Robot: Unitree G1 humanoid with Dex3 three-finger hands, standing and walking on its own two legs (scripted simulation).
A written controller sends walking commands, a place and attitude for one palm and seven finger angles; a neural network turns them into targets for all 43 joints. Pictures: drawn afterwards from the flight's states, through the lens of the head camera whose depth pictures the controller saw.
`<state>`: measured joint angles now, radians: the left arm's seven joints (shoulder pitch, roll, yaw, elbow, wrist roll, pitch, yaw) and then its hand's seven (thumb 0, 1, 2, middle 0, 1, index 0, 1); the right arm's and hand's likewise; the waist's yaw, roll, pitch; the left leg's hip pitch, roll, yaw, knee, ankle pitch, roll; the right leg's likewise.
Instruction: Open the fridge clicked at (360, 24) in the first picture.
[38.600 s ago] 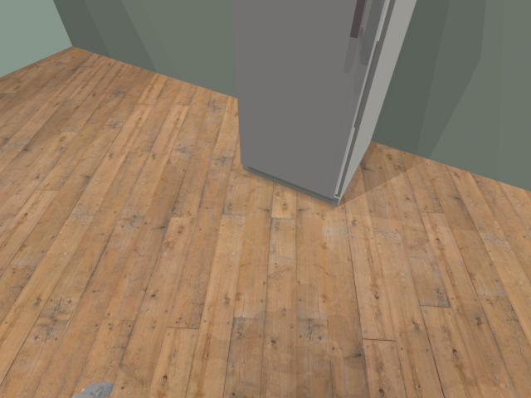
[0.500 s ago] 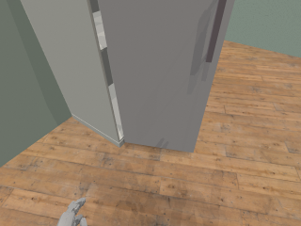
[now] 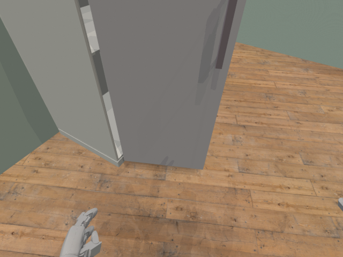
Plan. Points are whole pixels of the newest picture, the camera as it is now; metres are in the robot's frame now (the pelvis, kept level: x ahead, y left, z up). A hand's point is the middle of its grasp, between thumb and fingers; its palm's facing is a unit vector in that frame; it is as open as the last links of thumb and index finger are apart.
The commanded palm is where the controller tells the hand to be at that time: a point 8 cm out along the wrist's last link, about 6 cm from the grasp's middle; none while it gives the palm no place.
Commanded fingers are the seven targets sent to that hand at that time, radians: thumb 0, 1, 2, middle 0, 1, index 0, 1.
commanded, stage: stop stepping back and stand still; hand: right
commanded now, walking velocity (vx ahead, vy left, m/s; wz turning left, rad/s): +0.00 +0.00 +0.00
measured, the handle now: (225, 29) +0.76 -0.13 +0.22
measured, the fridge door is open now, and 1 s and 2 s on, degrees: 66 66 66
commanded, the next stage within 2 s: let the arm hang, fingers relaxed in 0.92 s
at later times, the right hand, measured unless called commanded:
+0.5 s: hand out of the picture +0.20 -0.30 +0.16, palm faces +0.39 +0.80 -0.46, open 7.4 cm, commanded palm +0.14 -0.33 +0.18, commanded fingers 0.00 -0.90 -0.90 0.20 0.30 0.20 0.30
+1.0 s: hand out of the picture +0.18 -0.31 +0.15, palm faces +0.42 +0.80 -0.43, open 7.4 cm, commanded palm none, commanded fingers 0.00 -0.90 -0.90 0.20 0.30 0.20 0.30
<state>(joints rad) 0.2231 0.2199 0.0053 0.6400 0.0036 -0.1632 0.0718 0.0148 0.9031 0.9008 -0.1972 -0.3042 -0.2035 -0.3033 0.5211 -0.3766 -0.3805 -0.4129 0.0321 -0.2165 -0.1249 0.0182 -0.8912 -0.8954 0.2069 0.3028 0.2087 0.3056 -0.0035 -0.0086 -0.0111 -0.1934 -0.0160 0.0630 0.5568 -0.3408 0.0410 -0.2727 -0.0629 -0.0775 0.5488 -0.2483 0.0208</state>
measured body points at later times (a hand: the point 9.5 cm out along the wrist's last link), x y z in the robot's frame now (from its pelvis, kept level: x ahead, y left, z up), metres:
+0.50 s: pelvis +0.00 -0.03 +0.01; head +0.02 -0.04 +0.46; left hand +0.17 +0.20 -0.07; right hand +0.17 -0.34 +0.18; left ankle -0.02 +0.09 -0.73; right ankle +0.03 -0.13 -0.73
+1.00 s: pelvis -0.01 -0.04 +0.01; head +0.00 -0.05 +0.46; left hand +0.16 +0.19 -0.07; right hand +0.16 -0.35 +0.17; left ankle -0.02 +0.09 -0.73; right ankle +0.03 -0.13 -0.73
